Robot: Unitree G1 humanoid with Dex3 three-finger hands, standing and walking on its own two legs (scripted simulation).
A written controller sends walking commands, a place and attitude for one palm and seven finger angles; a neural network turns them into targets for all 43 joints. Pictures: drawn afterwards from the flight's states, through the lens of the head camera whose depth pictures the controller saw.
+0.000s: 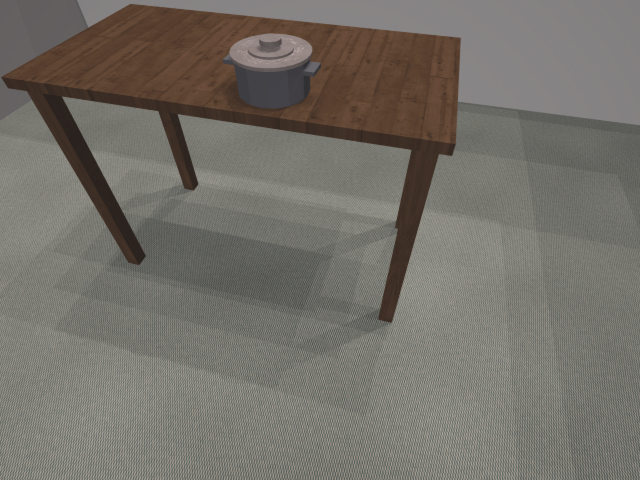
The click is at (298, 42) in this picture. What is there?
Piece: lid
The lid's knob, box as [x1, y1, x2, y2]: [259, 33, 281, 47]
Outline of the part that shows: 259,37 259,43 262,46 273,47 281,43 280,36 277,34 268,33 263,34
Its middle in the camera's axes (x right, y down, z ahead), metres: -0.11 -0.44 +0.86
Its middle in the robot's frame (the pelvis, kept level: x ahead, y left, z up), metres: +0.96 +0.16 +0.13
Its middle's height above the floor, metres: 0.91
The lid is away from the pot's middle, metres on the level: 0.00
